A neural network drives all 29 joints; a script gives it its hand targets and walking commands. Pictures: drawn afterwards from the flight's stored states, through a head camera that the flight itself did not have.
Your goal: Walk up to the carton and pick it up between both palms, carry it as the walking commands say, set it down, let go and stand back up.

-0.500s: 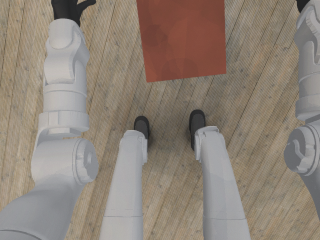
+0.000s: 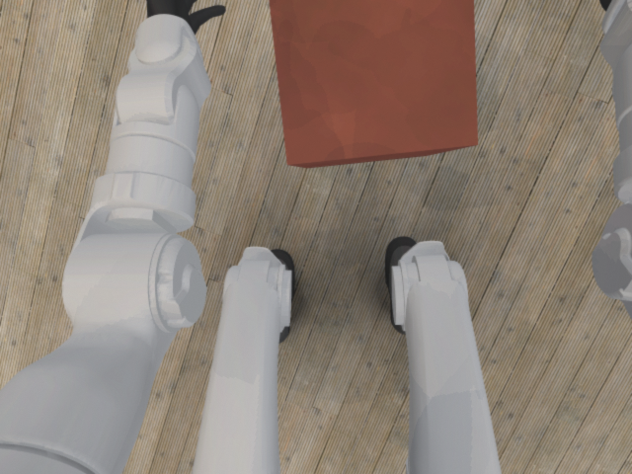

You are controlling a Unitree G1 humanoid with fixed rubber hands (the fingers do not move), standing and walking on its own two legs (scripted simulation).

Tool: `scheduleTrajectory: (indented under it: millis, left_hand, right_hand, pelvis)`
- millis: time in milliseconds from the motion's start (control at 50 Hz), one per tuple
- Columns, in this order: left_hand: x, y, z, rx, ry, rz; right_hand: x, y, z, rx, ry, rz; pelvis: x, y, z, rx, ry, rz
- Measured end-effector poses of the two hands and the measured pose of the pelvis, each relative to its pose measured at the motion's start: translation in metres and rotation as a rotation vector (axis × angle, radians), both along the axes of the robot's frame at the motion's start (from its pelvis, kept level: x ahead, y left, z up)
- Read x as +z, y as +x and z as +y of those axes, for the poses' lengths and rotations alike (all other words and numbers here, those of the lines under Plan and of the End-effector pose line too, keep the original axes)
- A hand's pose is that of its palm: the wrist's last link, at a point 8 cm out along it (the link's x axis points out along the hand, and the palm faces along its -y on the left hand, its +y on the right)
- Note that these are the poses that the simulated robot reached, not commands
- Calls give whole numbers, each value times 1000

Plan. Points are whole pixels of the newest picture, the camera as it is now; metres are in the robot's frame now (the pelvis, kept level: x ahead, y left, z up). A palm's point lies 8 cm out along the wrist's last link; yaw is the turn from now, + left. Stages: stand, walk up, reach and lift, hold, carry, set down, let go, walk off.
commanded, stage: reach and lift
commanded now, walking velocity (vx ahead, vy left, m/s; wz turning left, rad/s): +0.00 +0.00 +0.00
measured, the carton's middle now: (365, 68) +0.56 -0.05 -0.39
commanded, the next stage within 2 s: none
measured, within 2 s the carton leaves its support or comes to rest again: neither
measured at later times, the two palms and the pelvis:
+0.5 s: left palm (225, 71) +0.54 +0.14 -0.28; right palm (533, 51) +0.54 -0.26 -0.28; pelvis -0.01 +0.00 -0.11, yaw +1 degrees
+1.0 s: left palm (237, 75) +0.55 +0.14 -0.34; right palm (506, 60) +0.54 -0.25 -0.33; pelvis -0.01 +0.00 -0.16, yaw +2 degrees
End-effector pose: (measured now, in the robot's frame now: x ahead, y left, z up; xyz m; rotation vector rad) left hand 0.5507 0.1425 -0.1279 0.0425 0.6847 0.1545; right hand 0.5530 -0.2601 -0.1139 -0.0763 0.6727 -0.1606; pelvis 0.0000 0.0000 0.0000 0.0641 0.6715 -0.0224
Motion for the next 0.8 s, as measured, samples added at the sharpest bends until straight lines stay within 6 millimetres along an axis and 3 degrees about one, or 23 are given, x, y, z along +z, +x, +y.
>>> scheduleTrajectory:
  millis: [100,160,240,460,660,800]
  left_hand:
    - [-43,-8,12,15,22,2]
    - [-62,-7,10,-3,16,-67]
    - [-97,-8,8,-6,10,0]
    - [-140,-3,-2,-19,0,13]
    - [-193,-12,3,-30,-11,30]
    - [-214,-11,2,-35,-23,31]
  right_hand:
    - [-48,1,5,6,-5,0]
    - [-75,-1,9,11,-11,-35]
    - [-113,-13,12,8,-5,35]
    - [-154,-16,1,-14,-18,29]
    - [-205,-15,19,4,2,51]
    - [-221,-13,21,-10,-11,44]
  pelvis:
    - [-21,-6,-7,4,8,-50]
    - [-29,-13,-10,11,6,-124]
    - [-52,-11,-12,19,8,-96]
    - [-102,-13,-3,12,5,-122]
    - [-145,-16,-2,34,2,-118]
    - [-159,-12,-3,53,-19,-111]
